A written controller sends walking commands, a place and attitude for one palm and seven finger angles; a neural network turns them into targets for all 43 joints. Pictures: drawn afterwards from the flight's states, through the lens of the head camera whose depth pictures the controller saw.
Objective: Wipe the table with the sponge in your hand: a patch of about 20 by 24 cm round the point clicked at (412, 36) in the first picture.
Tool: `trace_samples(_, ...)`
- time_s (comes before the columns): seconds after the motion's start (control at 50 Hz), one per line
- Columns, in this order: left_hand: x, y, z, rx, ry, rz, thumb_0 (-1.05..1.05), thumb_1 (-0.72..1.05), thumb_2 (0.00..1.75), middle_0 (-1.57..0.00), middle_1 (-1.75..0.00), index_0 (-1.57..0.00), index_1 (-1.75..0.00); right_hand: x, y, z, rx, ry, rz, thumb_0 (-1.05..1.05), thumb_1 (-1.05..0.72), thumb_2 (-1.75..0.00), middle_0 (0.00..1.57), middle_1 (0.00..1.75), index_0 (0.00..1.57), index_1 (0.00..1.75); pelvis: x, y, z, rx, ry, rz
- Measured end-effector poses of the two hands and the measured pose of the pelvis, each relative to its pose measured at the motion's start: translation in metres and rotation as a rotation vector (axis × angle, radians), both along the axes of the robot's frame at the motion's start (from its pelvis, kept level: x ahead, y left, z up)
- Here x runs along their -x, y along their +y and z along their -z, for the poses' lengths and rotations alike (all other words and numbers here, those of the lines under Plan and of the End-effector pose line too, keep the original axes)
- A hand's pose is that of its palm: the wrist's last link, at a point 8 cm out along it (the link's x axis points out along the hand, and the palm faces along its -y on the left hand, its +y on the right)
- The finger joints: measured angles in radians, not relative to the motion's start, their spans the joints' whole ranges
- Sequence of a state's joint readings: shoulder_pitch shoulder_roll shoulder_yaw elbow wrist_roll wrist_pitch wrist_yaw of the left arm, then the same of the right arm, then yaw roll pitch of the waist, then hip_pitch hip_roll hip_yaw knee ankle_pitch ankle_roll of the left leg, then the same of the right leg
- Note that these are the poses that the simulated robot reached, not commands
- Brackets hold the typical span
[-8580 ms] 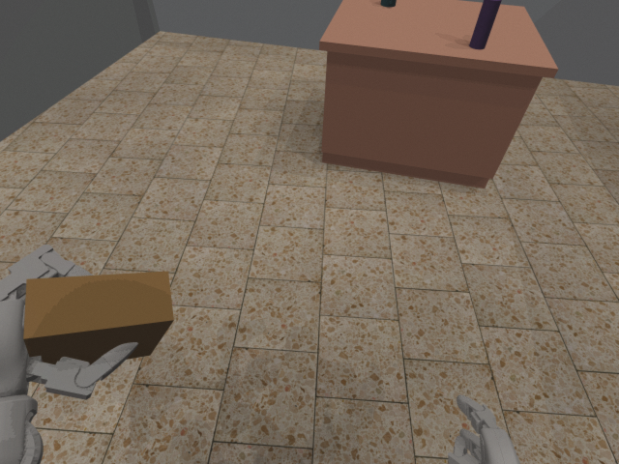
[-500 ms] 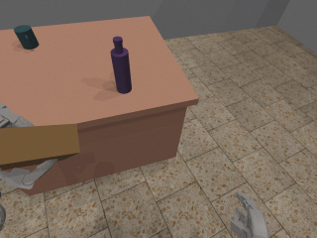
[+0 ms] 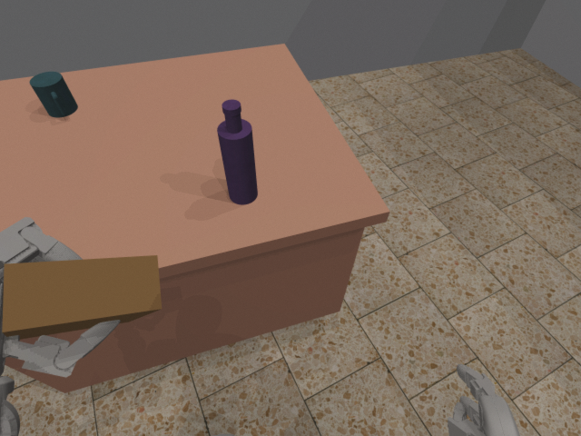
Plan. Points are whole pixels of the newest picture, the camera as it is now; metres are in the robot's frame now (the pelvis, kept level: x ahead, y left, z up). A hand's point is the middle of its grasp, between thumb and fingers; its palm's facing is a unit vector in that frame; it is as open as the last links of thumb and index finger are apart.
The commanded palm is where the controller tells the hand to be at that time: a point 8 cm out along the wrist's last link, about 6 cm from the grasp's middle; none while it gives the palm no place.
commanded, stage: take the last steps up to it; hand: left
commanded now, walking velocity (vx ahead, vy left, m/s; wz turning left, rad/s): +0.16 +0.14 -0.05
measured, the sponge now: (101, 297) +0.22 +0.20 +0.16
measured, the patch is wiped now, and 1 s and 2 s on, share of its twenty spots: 0.00 0.00 0.00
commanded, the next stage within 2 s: come to a stop and stand still in 0.22 s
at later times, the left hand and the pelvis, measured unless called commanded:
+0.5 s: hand (35, 251) +0.26 +0.28 +0.17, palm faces +0.38 -0.82 -0.42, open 9.0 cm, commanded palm +0.21 +0.32 +0.18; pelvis +0.04 +0.05 +0.00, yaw -2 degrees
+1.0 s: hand out of the picture +0.26 +0.33 +0.18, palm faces +0.41 -0.78 -0.47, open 9.0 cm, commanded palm +0.20 +0.34 +0.18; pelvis +0.03 +0.06 +0.00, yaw -2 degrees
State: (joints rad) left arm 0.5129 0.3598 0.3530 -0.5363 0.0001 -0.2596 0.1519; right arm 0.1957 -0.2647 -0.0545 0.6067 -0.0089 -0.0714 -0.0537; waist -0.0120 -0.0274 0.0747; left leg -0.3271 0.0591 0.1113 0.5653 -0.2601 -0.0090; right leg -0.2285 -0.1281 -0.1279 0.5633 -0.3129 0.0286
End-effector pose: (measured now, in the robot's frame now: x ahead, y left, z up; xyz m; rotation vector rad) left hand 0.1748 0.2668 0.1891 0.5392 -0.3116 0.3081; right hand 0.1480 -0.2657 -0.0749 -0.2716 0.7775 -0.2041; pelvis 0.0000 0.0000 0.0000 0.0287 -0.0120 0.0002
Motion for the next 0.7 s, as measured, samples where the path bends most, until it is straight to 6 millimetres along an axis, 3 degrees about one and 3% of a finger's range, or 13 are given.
trace_samples(0.06, -0.011, 0.019, -0.001, -0.023, -0.065, 0.023, -0.01, -0.42, 1.04, -0.85, -1.37, -0.86, -1.38, -0.012, 0.012, -0.002, 0.018, -0.050, 0.038, 0.01, -0.91, -0.90, 0.19, 0.30, 0.20, 0.30, -0.008, 0.016, 0.010, 0.006, -0.008, 0.016)
trace_samples(0.14, -0.026, 0.041, -0.003, -0.016, -0.072, -0.007, -0.01, -0.42, 1.04, -0.85, -1.37, -0.86, -1.38, -0.022, 0.042, -0.004, -0.039, -0.076, 0.030, 0.01, -0.91, -0.90, 0.19, 0.30, 0.19, 0.30, -0.015, 0.025, 0.006, 0.023, 0.002, 0.021)
trace_samples(0.28, -0.032, 0.033, -0.008, -0.020, -0.026, 0.006, -0.01, -0.42, 1.04, -0.85, -1.37, -0.86, -1.38, -0.030, 0.086, 0.014, -0.165, -0.070, -0.030, 0.01, -0.90, -0.90, 0.20, 0.30, 0.20, 0.30, -0.028, 0.030, 0.006, 0.017, 0.010, 0.029)
trace_samples(0.34, -0.034, 0.032, -0.003, -0.035, 0.006, -0.007, -0.01, -0.42, 1.04, -0.85, -1.37, -0.86, -1.38, -0.031, 0.092, 0.030, -0.188, -0.032, -0.041, 0.01, -0.90, -0.89, 0.20, 0.30, 0.20, 0.30, -0.032, 0.032, 0.010, 0.028, 0.001, 0.025)
trace_samples(0.4, -0.039, 0.040, 0.003, 0.013, 0.038, -0.036, -0.01, -0.42, 1.04, -0.85, -1.37, -0.86, -1.38, -0.028, 0.091, 0.032, -0.184, 0.024, -0.037, 0.01, -0.90, -0.89, 0.20, 0.30, 0.20, 0.30, -0.035, 0.037, 0.004, 0.015, -0.001, 0.033)
trace_samples(0.48, -0.048, 0.050, 0.007, 0.046, 0.046, -0.043, -0.01, -0.42, 1.04, -0.85, -1.37, -0.86, -1.38, -0.026, 0.086, 0.021, -0.128, 0.047, -0.025, 0.02, -0.90, -0.89, 0.20, 0.30, 0.20, 0.30, -0.039, 0.045, -0.003, 0.003, -0.003, 0.036)
trace_samples(0.58, -0.055, 0.062, 0.008, 0.054, -0.005, 0.024, -0.01, -0.42, 1.04, -0.85, -1.37, -0.86, -1.38, -0.032, 0.081, 0.009, -0.040, 0.001, 0.025, 0.02, -0.90, -0.90, 0.20, 0.30, 0.20, 0.30, -0.044, 0.065, 0.004, 0.034, -0.016, 0.037)
trace_samples(0.7, -0.057, 0.082, 0.007, 0.034, 0.003, 0.017, -0.01, -0.42, 1.04, -0.85, -1.37, -0.86, -1.38, -0.040, 0.095, -0.007, -0.032, -0.049, 0.015, 0.02, -0.91, -0.90, 0.19, 0.30, 0.20, 0.30, -0.044, 0.072, 0.000, 0.033, -0.004, 0.040)
